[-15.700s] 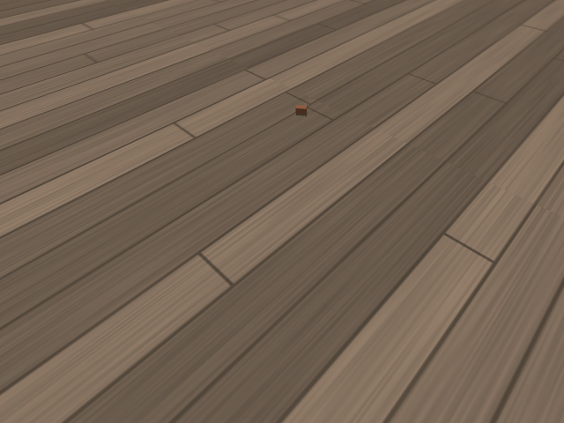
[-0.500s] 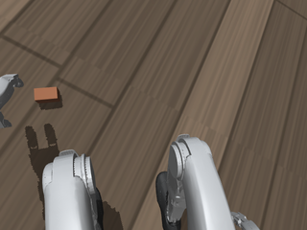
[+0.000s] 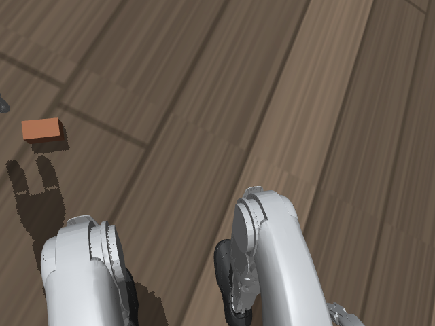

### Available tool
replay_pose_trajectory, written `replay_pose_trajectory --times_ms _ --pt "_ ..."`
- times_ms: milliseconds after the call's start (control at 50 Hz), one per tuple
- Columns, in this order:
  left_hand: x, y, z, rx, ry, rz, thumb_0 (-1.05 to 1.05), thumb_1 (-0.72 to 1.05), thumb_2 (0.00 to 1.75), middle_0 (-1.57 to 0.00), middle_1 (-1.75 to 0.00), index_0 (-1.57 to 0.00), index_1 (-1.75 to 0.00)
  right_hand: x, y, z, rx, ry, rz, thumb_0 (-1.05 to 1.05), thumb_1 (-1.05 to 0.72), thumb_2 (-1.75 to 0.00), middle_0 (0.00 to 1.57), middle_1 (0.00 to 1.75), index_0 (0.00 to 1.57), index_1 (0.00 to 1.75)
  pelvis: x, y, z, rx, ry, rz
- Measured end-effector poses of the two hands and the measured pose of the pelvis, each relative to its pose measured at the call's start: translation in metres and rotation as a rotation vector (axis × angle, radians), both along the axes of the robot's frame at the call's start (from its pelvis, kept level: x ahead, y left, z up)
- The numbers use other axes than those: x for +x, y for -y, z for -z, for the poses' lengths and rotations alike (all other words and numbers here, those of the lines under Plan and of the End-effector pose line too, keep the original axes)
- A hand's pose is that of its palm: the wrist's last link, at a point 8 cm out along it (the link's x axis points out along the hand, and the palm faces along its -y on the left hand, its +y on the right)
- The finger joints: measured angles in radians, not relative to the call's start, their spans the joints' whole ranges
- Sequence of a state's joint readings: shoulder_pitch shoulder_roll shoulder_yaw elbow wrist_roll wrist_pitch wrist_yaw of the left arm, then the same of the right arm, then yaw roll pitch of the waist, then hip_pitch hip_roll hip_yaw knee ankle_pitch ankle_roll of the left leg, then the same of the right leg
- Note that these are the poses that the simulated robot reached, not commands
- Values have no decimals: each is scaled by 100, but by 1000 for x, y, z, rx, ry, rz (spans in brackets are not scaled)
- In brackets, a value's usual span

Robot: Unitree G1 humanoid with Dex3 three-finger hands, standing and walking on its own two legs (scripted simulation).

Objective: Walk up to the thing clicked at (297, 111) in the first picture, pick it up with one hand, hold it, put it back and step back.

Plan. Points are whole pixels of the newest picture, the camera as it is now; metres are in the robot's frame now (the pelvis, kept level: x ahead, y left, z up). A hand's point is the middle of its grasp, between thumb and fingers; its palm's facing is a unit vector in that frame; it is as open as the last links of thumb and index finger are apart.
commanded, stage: rise first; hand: left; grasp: from above
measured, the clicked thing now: (43, 130) +0.51 +0.29 -0.31
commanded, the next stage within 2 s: approach in 1.52 s
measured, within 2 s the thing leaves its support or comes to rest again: neither
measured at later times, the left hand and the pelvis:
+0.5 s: hand out of the picture +0.45 +0.34 -0.18, palm faces -0.46 -0.06 -0.89, open 12.4 cm; pelvis +0.00 +0.00 -0.01, yaw -1 degrees
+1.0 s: hand out of the picture +0.47 +0.34 -0.19, palm faces -0.45 -0.07 -0.89, open 12.5 cm; pelvis +0.00 +0.00 -0.01, yaw -2 degrees
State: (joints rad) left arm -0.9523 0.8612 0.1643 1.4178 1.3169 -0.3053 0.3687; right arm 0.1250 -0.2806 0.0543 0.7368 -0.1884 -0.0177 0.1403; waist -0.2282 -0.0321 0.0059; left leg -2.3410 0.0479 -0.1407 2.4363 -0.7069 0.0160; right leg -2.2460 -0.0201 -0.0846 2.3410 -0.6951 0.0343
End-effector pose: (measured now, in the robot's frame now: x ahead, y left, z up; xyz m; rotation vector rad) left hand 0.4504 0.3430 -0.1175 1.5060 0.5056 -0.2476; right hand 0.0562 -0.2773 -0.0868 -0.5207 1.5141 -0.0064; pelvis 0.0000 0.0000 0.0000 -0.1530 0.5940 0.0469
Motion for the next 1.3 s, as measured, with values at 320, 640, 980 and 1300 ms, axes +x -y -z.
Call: replay_pose_trajectory --times_ms 320,640,980,1300 --pt "6 2 3 -9 18 -1 0 -22 75 -37 -72 -37 -71 -3 -3 0 1 11 -5 0 -92 -90 20 30 20 30 -2 -2 5 -12 14 4" --pt "15 7 11 -2 0 5 0 -23 76 -35 -75 -35 -75 -23 -6 -3 5 -9 8 0 -92 -90 20 30 20 30 -5 -1 9 -18 27 7" --pt "22 3 15 0 9 -2 0 -24 77 -34 -76 -34 -75 -28 -9 -5 6 -28 4 0 -92 -90 20 30 20 30 -4 -2 10 -28 27 13" --pt "21 4 6 -7 9 23 0 -23 77 -36 -73 -35 -73 -18 -11 -8 9 3 -9 0 -91 -90 20 30 20 30 -5 -4 7 -32 30 8"
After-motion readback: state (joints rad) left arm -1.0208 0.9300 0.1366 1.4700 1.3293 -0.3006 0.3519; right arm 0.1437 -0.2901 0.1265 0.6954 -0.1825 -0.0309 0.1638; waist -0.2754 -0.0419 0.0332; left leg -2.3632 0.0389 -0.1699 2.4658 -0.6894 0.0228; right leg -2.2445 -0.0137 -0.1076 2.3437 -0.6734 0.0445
